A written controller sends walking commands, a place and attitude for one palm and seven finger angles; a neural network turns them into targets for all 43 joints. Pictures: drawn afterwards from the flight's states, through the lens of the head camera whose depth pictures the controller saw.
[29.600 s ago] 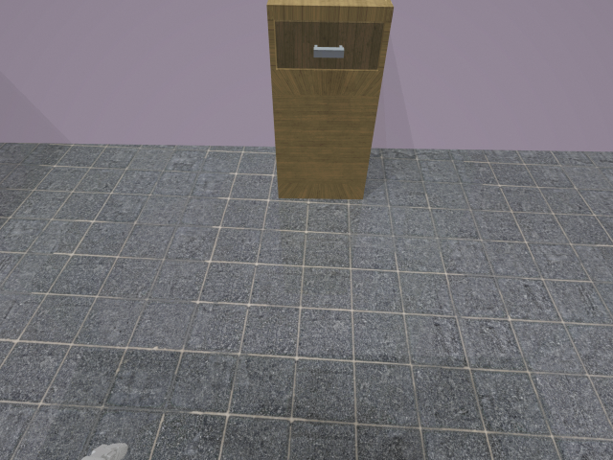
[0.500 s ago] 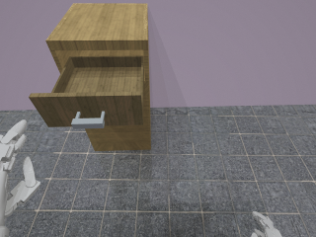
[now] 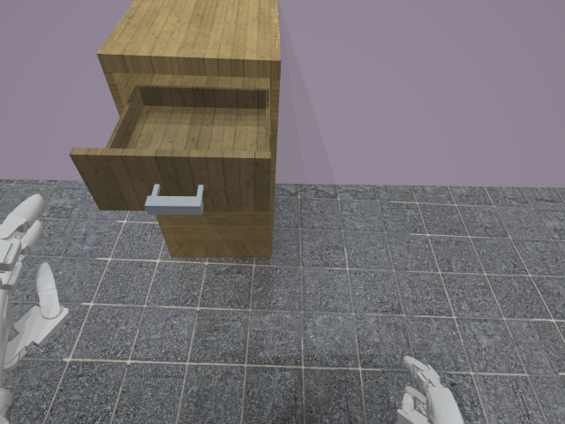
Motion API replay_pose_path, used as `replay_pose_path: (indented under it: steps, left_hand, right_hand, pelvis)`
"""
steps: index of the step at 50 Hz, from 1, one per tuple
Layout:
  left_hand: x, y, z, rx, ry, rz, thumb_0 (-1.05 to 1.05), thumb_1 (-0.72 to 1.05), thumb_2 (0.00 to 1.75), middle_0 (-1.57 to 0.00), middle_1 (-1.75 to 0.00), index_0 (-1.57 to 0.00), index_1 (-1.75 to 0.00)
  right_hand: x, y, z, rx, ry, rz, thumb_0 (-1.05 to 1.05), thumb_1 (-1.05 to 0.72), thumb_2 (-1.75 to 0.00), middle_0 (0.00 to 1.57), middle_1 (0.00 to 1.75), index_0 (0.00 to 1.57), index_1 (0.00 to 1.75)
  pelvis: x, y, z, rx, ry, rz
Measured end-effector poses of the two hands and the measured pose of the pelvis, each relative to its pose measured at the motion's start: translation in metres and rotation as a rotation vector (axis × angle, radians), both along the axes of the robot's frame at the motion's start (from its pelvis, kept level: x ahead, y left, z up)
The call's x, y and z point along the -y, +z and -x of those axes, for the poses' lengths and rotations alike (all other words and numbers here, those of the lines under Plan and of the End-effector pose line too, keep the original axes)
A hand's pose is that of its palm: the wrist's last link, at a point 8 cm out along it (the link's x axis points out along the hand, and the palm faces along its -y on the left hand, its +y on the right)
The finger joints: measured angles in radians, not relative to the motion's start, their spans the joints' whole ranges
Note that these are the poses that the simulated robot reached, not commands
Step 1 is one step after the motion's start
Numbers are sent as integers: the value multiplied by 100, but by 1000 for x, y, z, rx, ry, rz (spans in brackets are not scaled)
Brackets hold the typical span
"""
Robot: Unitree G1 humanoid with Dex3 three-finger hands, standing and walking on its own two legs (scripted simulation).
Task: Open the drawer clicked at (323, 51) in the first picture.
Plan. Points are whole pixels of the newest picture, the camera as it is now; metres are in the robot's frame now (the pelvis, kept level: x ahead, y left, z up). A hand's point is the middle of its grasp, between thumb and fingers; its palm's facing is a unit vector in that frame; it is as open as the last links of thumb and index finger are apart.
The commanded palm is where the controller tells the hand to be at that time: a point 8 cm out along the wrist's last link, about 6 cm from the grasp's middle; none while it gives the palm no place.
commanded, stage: stop stepping back and stand still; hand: left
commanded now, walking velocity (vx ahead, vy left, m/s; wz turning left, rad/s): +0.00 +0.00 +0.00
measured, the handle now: (176, 197) +0.52 +0.24 -0.04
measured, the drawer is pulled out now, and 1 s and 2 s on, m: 0.29 0.29 0.29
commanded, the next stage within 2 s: let the arm hang, fingers relaxed in 0.02 s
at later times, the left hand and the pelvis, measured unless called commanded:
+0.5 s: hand out of the picture +0.03 +0.17 -0.18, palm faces +0.01 -0.98 -0.19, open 7.1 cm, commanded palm none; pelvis -0.02 -0.01 -0.01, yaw +1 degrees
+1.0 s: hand out of the picture +0.00 +0.17 -0.17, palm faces +0.04 -0.98 -0.21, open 7.4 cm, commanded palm none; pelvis -0.01 -0.01 +0.00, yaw +0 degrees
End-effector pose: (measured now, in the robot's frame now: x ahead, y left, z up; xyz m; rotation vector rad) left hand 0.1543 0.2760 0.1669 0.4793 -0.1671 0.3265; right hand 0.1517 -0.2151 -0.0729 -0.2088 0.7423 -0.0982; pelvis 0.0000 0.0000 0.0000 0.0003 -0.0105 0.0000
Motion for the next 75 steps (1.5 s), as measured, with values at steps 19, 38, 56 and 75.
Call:
replay_pose_path:
  steps: [19, 38, 56, 75]
  left_hand:
    - [40, -281, 61, -1189, 62, 340, 1, 91, 90, -19, -30, -20, -30]
    - [40, -302, 191, -1531, 316, 468, 0, 92, 90, -20, -30, -20, -30]
    - [65, -311, 159, -1489, 245, 516, 1, 92, 90, -20, -30, -20, -30]
    - [61, -306, 150, -1506, 271, 505, 0, 91, 90, -20, -30, -20, -30]
  right_hand:
    - [50, -57, 67, -305, -72, 20, 1, -91, -90, 20, 30, 20, 30]
    - [7, -76, 202, -726, -142, -91, 0, -91, -90, 20, 29, 20, 30]
    - [-10, -75, 194, -706, -176, -118, 0, -91, -90, 20, 30, 20, 30]
    - [6, -75, 160, -672, -163, -87, 0, -91, -90, 20, 29, 20, 30]
  pelvis:
    - [5, -13, 12, 4, 6, -20]
    - [12, -1, 15, 16, 9, 1]
    - [9, 1, 6, 21, -5, -3]
    - [12, 3, -8, 21, -6, -2]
